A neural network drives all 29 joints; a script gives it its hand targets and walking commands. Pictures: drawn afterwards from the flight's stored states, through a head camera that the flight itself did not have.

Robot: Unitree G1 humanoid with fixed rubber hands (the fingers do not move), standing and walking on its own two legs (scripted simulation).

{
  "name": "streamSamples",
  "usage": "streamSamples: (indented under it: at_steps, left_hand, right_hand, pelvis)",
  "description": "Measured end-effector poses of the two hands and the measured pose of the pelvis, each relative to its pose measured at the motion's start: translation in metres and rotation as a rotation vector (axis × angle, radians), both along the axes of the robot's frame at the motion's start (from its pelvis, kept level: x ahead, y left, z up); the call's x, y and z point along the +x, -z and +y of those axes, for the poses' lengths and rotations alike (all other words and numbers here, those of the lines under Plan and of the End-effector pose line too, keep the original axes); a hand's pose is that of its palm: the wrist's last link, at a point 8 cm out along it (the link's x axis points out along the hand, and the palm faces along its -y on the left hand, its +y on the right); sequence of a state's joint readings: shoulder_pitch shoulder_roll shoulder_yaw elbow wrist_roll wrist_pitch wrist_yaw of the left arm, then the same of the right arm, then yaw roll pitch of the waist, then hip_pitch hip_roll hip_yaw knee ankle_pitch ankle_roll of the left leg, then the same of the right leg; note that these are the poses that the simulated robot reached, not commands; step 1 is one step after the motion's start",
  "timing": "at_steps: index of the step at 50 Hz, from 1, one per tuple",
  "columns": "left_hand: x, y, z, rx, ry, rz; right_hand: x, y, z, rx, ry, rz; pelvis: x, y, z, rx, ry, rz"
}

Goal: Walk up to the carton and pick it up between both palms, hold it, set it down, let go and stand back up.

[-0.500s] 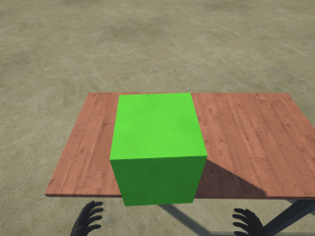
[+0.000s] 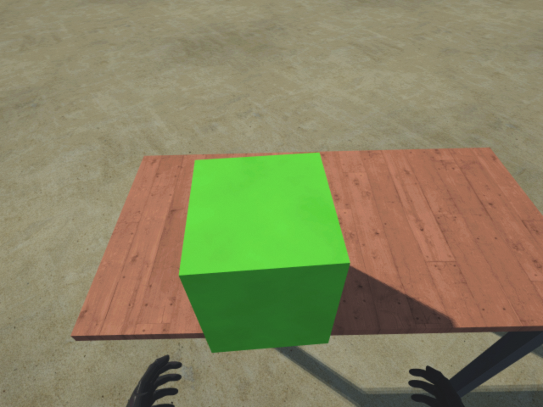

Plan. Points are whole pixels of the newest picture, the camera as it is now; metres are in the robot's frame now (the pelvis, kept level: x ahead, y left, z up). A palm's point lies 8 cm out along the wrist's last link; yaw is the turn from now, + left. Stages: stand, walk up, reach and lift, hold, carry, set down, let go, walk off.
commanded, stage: set down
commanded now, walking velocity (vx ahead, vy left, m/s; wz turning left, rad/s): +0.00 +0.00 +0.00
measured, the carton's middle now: (264, 255) +0.36 +0.06 +0.02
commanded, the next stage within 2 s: let go in 0.08 s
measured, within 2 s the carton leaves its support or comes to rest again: neither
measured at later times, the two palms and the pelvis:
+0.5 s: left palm out of the picture +0.15 +0.22 -0.08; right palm out of the picture +0.14 -0.24 -0.08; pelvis -0.01 -0.01 +0.00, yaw +0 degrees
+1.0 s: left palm out of the picture +0.05 +0.26 -0.11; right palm out of the picture +0.04 -0.25 -0.12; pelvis -0.02 +0.00 -0.01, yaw +1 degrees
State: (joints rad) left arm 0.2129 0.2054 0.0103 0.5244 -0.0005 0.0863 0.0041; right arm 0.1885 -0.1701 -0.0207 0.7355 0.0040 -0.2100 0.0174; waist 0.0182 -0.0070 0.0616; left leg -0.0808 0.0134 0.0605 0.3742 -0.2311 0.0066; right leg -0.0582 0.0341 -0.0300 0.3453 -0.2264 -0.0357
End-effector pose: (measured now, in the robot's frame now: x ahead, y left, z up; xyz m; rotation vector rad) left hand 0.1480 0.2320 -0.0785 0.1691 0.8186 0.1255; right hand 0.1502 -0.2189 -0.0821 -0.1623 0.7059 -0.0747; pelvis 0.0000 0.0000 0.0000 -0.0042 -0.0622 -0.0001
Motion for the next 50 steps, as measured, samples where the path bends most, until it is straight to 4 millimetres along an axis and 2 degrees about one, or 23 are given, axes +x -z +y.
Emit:
streamSamples:
  at_steps: [14,32,36,42,50]
  left_hand:
    - [0.009,0.000,-0.012,-0.001,0.022,0.007]
    - [0.002,0.001,-0.013,0.006,0.020,-0.009]
    - [-0.014,0.006,-0.002,0.028,0.012,-0.018]
    - [-0.053,0.017,0.016,0.053,-0.021,0.066]
    - [-0.097,0.029,0.024,0.060,-0.035,0.175]
  right_hand:
    - [-0.005,0.001,-0.014,-0.023,0.005,0.006]
    - [-0.009,-0.001,-0.019,-0.033,0.007,0.010]
    - [-0.023,0.012,-0.025,-0.046,0.046,0.101]
    - [-0.058,0.027,-0.032,-0.061,0.070,0.219]
    - [-0.106,0.038,-0.032,-0.067,0.083,0.335]
  pelvis:
    - [-0.004,0.001,-0.004,0.004,0.005,-0.005]
    - [-0.008,0.003,-0.007,0.005,0.000,0.005]
    - [-0.007,0.005,-0.005,0.001,-0.002,0.025]
    - [-0.008,0.006,-0.002,-0.002,-0.007,0.028]
    - [-0.018,0.005,0.002,-0.002,-0.010,0.021]
